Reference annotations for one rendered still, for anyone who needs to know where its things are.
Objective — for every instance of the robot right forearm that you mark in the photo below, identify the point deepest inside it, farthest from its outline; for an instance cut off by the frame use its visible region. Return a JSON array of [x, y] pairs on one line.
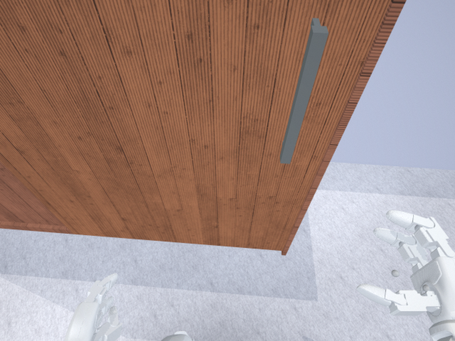
[[443, 331]]

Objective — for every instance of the wardrobe door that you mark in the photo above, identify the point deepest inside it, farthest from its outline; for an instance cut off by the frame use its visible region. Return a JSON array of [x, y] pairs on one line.
[[164, 120], [19, 204]]

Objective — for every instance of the handle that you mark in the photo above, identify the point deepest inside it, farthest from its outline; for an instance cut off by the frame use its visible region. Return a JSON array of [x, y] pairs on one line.
[[312, 58]]

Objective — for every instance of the robot right hand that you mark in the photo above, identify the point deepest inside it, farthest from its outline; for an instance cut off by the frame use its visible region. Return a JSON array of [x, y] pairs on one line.
[[438, 274]]

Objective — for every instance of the robot left hand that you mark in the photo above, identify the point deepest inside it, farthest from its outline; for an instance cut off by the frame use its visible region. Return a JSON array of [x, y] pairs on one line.
[[88, 315]]

